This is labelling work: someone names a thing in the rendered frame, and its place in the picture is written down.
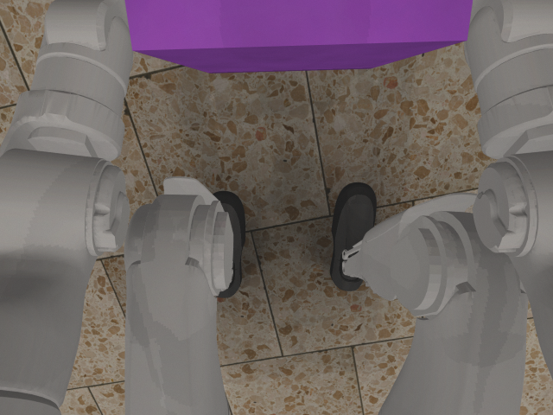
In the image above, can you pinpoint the robot left forearm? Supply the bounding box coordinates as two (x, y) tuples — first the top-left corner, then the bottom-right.
(0, 0), (134, 161)

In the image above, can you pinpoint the robot left foot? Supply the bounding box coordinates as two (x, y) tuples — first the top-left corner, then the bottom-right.
(213, 191), (245, 298)

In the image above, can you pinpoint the carton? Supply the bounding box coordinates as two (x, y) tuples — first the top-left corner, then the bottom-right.
(125, 0), (473, 73)

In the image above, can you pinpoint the robot foot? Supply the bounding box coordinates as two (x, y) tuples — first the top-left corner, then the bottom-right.
(213, 191), (245, 298)
(330, 182), (377, 291)

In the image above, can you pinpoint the right robot upper arm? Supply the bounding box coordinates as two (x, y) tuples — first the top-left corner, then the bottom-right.
(473, 150), (553, 379)

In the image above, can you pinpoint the robot right forearm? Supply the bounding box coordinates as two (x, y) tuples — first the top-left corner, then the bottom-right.
(464, 0), (553, 159)

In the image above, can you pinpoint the robot right foot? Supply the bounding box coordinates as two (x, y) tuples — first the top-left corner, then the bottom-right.
(330, 182), (377, 291)

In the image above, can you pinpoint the left robot upper arm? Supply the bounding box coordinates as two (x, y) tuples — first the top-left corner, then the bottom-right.
(0, 149), (130, 415)

